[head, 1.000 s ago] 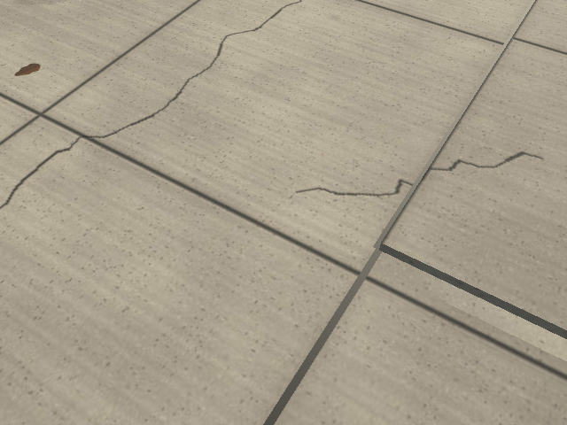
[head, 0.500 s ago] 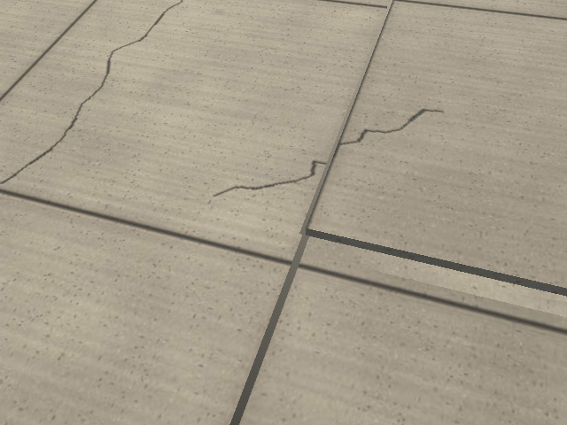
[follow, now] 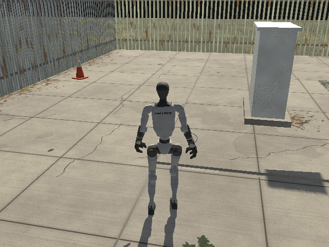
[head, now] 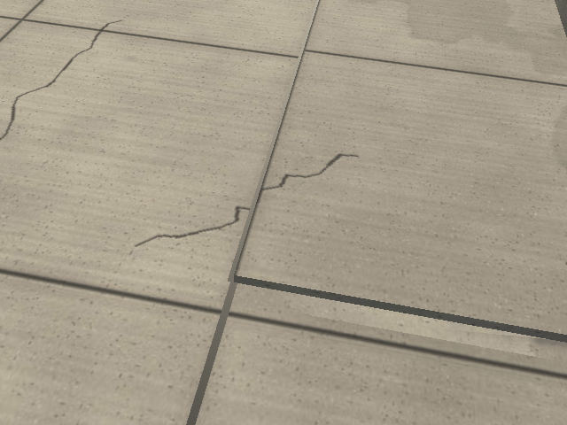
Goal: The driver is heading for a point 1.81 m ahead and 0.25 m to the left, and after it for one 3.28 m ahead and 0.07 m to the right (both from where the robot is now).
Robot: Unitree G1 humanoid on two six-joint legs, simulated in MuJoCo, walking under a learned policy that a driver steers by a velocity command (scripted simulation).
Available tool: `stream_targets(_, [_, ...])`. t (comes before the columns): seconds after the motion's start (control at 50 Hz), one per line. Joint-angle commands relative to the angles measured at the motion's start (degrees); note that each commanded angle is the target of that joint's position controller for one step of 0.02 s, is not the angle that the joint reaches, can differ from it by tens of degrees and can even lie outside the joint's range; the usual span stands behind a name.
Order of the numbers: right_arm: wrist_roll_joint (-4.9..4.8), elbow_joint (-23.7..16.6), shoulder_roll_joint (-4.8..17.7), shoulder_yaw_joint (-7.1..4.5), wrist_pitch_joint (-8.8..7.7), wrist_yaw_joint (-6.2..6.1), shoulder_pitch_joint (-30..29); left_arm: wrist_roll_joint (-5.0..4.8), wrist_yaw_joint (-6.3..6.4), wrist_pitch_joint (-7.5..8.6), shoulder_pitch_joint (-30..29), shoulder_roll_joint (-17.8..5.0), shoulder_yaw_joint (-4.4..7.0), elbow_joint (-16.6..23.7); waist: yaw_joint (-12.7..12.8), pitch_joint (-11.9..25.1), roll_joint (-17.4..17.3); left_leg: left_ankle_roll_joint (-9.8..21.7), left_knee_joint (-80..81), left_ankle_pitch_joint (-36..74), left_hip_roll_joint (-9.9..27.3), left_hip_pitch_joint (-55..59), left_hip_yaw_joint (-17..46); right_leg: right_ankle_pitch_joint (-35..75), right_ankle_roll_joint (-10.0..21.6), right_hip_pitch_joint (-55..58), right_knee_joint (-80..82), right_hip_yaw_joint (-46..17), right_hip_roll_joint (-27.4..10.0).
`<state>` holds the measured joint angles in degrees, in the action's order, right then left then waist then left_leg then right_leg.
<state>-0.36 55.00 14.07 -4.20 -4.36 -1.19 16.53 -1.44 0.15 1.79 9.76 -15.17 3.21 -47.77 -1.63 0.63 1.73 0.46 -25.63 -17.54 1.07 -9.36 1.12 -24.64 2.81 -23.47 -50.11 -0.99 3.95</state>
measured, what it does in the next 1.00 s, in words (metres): walks ahead, turning left: right foot, then left foot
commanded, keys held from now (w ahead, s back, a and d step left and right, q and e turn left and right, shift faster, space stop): w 0.30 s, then w+q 0.54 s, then w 0.16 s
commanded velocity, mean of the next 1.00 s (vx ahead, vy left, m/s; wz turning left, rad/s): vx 0.46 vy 0.00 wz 0.24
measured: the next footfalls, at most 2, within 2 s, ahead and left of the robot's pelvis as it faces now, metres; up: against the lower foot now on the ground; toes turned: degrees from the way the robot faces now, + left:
right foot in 0.24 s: +0.21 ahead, -0.16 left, +0.00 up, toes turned -2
left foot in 0.78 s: +0.53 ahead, +0.08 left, +0.00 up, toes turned +15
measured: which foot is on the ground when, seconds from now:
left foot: down 0.00-0.26, up 0.28-0.76, down 0.78-1.00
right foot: up 0.00-0.22, down 0.24-0.80, up 0.82-1.00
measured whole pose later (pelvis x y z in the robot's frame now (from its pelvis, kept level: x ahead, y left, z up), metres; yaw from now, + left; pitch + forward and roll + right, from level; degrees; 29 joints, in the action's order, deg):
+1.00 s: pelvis +0.49 +0.01 +0.00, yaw +18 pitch +1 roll +1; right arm -0.1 44.3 15.0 -3.6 -4.1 1.6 14.4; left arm 0.0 0.4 5.9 9.4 -16.9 3.0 -45.4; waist -1.0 -2.6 1.4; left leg 6.8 -20.5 -8.4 -7.5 -13.1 0.4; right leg -16.1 -1.0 -34.7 -62.8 -3.6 -7.6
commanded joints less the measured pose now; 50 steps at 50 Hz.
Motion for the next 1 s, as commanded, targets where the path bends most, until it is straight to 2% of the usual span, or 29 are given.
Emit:
stream_targets(0.02, [-0.84, -2.2, 8.8, -1.63, -1.38, -0.26, 1.3, 0.07, -0.86, 2.47, -8.6, -5.2, 1.79, 5.6, -1.5, -5.3, -9.6, 10.8, 17.1, -6.0, 15.9, 13.0, 20.1, 4.9, -1.0, -22.8, -3.3, -1.7, -6.7])
stream_targets(0.06, [-0.60, -2.1, 8.3, -1.54, -1.01, -0.01, 1.3, 0.53, -1.39, 2.68, -10.5, -2.7, 1.07, 5.9, -2.0, -4.6, -9.8, 9.3, 17.5, 1.0, 12.2, 8.5, 12.6, 9.9, -2.1, -15.4, 3.9, 1.5, -6.1])
stream_targets(0.1, [-0.59, -2.0, 9.7, -1.90, -0.68, 0.20, 1.8, 0.49, -1.81, 2.65, -12.0, -1.3, 0.46, 6.1, -2.5, -4.6, -10.8, 8.8, 17.5, 4.0, 10.5, 3.1, 8.1, 12.4, -2.6, -7.2, 10.8, 3.7, -5.1])
stream_targets(0.16, [-1.32, -1.6, 12.0, -2.48, -0.53, 0.64, 3.4, -0.07, -2.00, 2.30, -11.8, -3.4, 0.75, 6.1, -2.1, -5.1, -10.8, 9.3, 16.8, 3.2, 12.4, -0.2, 8.0, 14.8, -2.1, 0.2, 16.5, 4.5, -4.7])
stream_targets(0.2, [-1.70, -1.6, 12.2, -2.46, -0.39, 0.76, 2.5, -0.20, -1.74, 2.08, -7.7, -5.1, 1.49, 4.8, 0.8, -4.8, -9.8, 8.2, 14.1, 4.6, 13.1, -2.1, 7.4, 16.0, -0.8, 7.0, 19.3, 4.8, -4.3])
stream_targets(0.22, [-1.54, -1.7, 11.7, -2.15, -0.42, 0.76, 1.9, -0.23, -1.36, 1.90, -2.8, -6.6, 2.35, 3.3, 3.5, -3.0, -9.2, 7.1, 9.5, 11.0, 12.2, -3.7, 6.0, 15.3, 0.2, 13.4, 19.9, 5.2, -3.4])
stream_targets(0.24, [-1.16, -1.7, 9.7, -1.42, -0.49, 0.80, 1.6, -0.36, -0.85, 1.87, 5.1, -9.2, 3.73, 1.0, 7.2, 1.1, -7.0, 5.2, -1.1, 17.7, 9.3, -6.1, 2.6, 14.4, 1.9, 23.0, 21.1, 3.8, -3.9])
stream_targets(0.26, [-0.15, -3.5, 5.3, -0.02, -0.65, 0.85, 1.8, 0.57, -0.16, 1.86, 13.9, -14.0, 5.06, -0.4, 10.0, 8.3, 4.2, 1.2, -22.5, 11.5, 4.2, -18.1, -2.8, 6.4, 6.9, 37.2, 24.7, -13.1, -16.2])
stream_targets(0.28, [-0.70, -5.2, 2.1, 0.95, -1.79, 0.42, 3.6, 0.88, -0.90, 2.09, 18.0, -16.7, 5.11, -1.5, 9.2, 13.8, 18.6, -0.1, -38.4, -14.6, -2.8, -30.0, 0.0, -6.3, 14.1, 42.8, 36.6, -39.6, -26.1])
stream_targets(0.3, [-2.02, -5.3, 8.0, -0.59, -2.44, 0.63, 1.2, 0.94, -1.30, 2.75, 13.5, -11.9, 3.47, -0.9, 8.1, 7.9, 11.6, 1.0, -46.4, -13.2, 1.0, -35.3, 4.5, -11.0, 13.0, 37.6, 38.3, -39.0, -25.5])
stream_targets(0.32, [-2.72, -5.8, 9.4, -0.97, -2.81, 0.95, -1.1, 0.91, -1.36, 3.13, 8.8, -9.2, 2.62, 0.2, 6.4, 2.3, 8.8, 2.9, -47.1, -7.8, 3.7, -36.9, 3.9, -8.1, 10.9, 31.7, 38.5, -30.8, -24.0])
stream_targets(0.34, [-2.32, -5.4, 8.7, -0.90, -2.72, 0.79, -1.6, 1.24, -1.42, 3.38, 5.1, -7.7, 2.10, 1.0, 4.9, 0.2, 4.7, 3.4, -45.3, -2.4, 5.9, -34.8, 3.4, -2.1, 9.5, 26.5, 39.4, -24.5, -21.6])
stream_targets(0.36, [-1.66, -5.2, 8.0, -1.09, -2.29, 0.72, -1.8, 1.56, -1.53, 3.64, 2.9, -6.4, 1.71, 1.2, 3.7, -1.6, 3.8, 3.3, -42.7, 1.2, 7.4, -32.9, 3.5, 4.5, 8.4, 22.6, 40.4, -19.1, -19.7])
stream_targets(0.4, [-1.63, -4.8, 5.9, -0.88, -0.95, 1.07, -0.8, 1.94, -1.35, 4.08, 2.2, -5.0, 1.39, 0.4, 2.0, -1.9, 4.6, 3.1, -40.5, 5.1, 8.5, -29.3, 3.9, 12.3, 7.3, 19.0, 42.5, -11.6, -17.6])
stream_targets(0.5, [-1.20, -7.5, 4.7, -0.65, 0.36, 1.18, -6.1, 2.49, -0.35, 4.86, 5.2, -6.2, 1.71, -1.9, 2.3, -4.5, 0.6, 1.2, -30.0, 15.5, 5.7, -35.0, 6.6, 25.2, 7.5, 19.0, 44.6, -1.2, -17.3])
stream_targets(0.58, [-0.70, -10.7, 3.6, 0.42, 0.00, 2.60, -13.8, 2.01, 0.51, 4.88, 6.1, -7.0, 1.53, -2.5, 4.3, -6.2, 0.1, 1.1, -16.4, 25.2, 4.3, -30.9, 0.8, 27.9, 5.8, 18.3, 46.6, 6.4, -16.1])
stream_targets(0.66, [-0.94, -14.9, 2.7, 1.31, -0.16, 4.41, -20.4, 1.34, 0.85, 3.46, 11.1, -7.8, 1.71, -4.4, 6.3, -7.7, -0.7, 2.9, -9.2, 22.7, 3.0, -33.3, -2.3, 35.6, 5.0, 27.9, 42.8, 9.6, -18.3])
stream_targets(0.72, [-1.16, -16.9, 4.9, 0.42, 0.01, 5.58, -19.1, 1.18, 1.52, 1.86, 10.4, -10.2, 2.28, -3.7, 3.6, -3.9, 2.3, 5.6, -8.5, 14.0, -1.1, -27.7, -6.9, 62.1, 3.7, 33.4, 33.1, 11.9, -19.6])
stream_targets(0.76, [-1.39, -15.5, 8.7, -1.57, 0.52, 5.46, -9.0, 1.48, 2.22, 0.67, 9.6, -11.7, 2.64, -2.9, -2.3, 2.8, 4.9, 8.3, -8.9, 9.0, -5.1, -14.4, -8.7, 75.8, 2.6, 32.5, 17.6, 12.6, -19.2])
stream_targets(0.78, [-1.41, -13.5, 12.1, -3.41, 0.75, 4.63, 0.6, 1.30, 2.50, 0.52, 8.4, -11.8, 2.50, -2.1, -7.5, 7.3, 3.3, 10.8, -4.7, 11.8, -5.6, 1.1, -5.9, 69.6, 0.7, 24.2, 3.9, 13.4, -17.1])
stream_targets(0.8, [-1.27, -12.2, 16.7, -4.47, 1.51, 3.08, 6.6, 3.04, 2.22, 1.42, 10.7, -7.7, 1.19, -0.5, -6.5, 13.4, -7.8, 14.3, -6.6, 14.0, 6.2, 19.3, 12.2, 30.8, -1.3, 7.1, -14.8, 12.8, -12.4])
stream_targets(0.82, [-1.02, -14.2, 18.4, -4.35, 0.94, 3.27, 4.6, 2.15, 0.76, 3.86, 14.4, -2.0, -0.85, 2.1, -1.7, 21.4, -15.9, 27.2, 3.6, 1.7, 19.0, 35.2, 47.2, -9.1, -3.9, -15.0, -32.9, 1.8, 0.2])
stream_targets(0.84, [-0.39, -14.1, 13.8, -3.21, 0.86, 3.13, 5.6, -0.03, -0.25, 6.29, 6.2, -8.4, 0.65, 3.6, -5.9, 19.3, -7.9, 23.5, 8.4, -0.5, 17.2, 33.8, 44.3, -6.0, -2.2, -21.4, -34.7, -6.6, -3.2])
stream_targets(0.86, [-0.29, -14.0, 11.2, -2.55, 0.44, 2.91, 2.6, -1.47, -0.65, 7.17, 3.0, -9.0, 0.73, 4.7, -4.6, 11.2, -5.0, 20.6, 9.1, 2.9, 15.5, 25.8, 34.2, -0.4, -0.9, -23.0, -30.8, -5.3, -6.2])
stream_targets(0.88, [-0.37, -14.8, 9.5, -1.93, -0.01, 3.02, -1.7, -0.74, -0.21, 7.23, 3.0, -8.0, 0.60, 4.1, -1.3, 6.1, 1.3, 18.5, 9.8, 9.9, 13.2, 15.5, 27.2, 3.5, -1.0, -19.7, -25.1, -4.5, -9.1])
stream_targets(0.9, [-0.02, -15.6, 7.5, -1.29, -0.28, 2.90, -5.0, 0.44, 0.24, 6.58, 3.6, -8.3, 1.13, 3.3, 0.7, 3.5, 1.3, 17.4, 10.7, 16.0, 11.1, 8.2, 21.9, 5.5, -1.7, -15.8, -20.5, -4.1, -11.1])
stream_targets(0.92, [0.69, -16.2, 6.7, -0.85, -0.41, 2.75, -6.3, 0.85, 0.21, 5.63, 5.0, -8.3, 1.32, 3.0, 2.3, 2.5, -0.6, 17.1, 12.1, 19.2, 9.9, 3.1, 19.3, 6.6, -2.2, -12.0, -19.0, -4.1, -12.2])
stream_targets(0.96, [0.37, -15.5, 7.4, -0.91, -0.86, 2.66, -5.7, 1.56, 0.33, 4.15, 6.3, -6.6, 1.15, 3.1, 3.4, 1.8, -2.2, 17.4, 14.1, 24.2, 8.8, -2.1, 15.4, 8.1, -3.9, -9.8, -14.9, -2.8, -12.8])
stream_targets(1.0, [0.23, -14.5, 9.0, -1.21, -1.10, 2.11, -3.9, 2.09, 0.63, 3.41, 3.1, -5.7, 0.81, 4.6, 2.7, 0.0, -3.0, 16.9, 15.3, 27.6, 7.8, -4.2, 11.5, 13.3, -5.5, -11.8, -8.9, -1.8, -13.0])
Keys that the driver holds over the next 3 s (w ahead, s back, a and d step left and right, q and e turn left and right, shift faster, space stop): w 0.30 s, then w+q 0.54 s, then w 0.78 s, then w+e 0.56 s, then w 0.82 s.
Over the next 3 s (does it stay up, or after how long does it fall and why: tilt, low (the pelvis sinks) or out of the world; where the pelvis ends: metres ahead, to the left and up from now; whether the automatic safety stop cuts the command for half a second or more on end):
stays up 1.46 0.23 0.00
